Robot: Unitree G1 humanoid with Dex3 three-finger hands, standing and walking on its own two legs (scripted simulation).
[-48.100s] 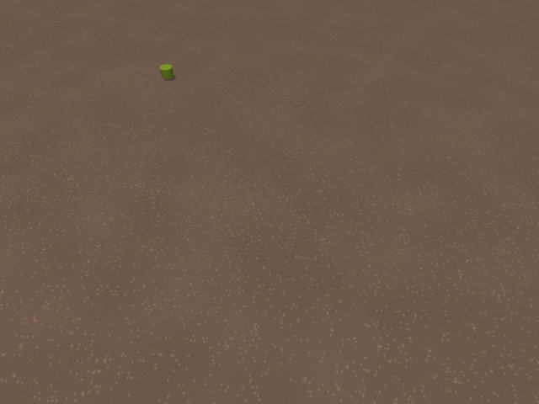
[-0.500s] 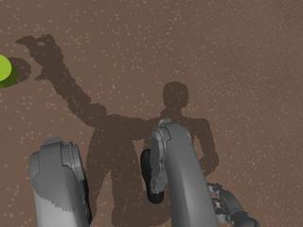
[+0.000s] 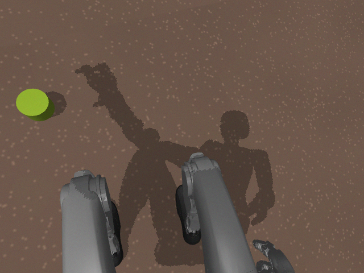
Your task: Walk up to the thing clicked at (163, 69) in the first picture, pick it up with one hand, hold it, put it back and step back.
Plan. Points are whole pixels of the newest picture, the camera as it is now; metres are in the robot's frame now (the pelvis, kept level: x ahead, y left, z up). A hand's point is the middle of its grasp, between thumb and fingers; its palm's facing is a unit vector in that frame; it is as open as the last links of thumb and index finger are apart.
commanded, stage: go down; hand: left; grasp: from above
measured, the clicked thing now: (36, 105) +0.55 +0.32 -0.40
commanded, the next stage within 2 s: approach in 1.70 s
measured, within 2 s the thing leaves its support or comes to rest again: neither
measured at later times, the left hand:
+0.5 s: hand out of the picture +0.51 +0.36 +0.01, palm faces -0.44 -0.09 -0.89, open 13.9 cm
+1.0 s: hand out of the picture +0.51 +0.37 +0.04, palm faces -0.42 -0.08 -0.90, open 14.0 cm
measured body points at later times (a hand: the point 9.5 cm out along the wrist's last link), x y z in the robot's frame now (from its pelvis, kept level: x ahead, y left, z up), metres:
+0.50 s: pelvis +0.01 -0.01 +0.05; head +0.23 +0.05 +0.44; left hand +0.52 +0.37 +0.07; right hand +0.07 -0.28 -0.06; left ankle +0.09 +0.11 -0.39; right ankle +0.11 -0.15 -0.39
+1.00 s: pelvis +0.01 +0.00 +0.08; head +0.23 +0.06 +0.46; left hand +0.53 +0.37 +0.09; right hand +0.06 -0.27 -0.03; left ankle +0.09 +0.11 -0.39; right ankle +0.11 -0.15 -0.39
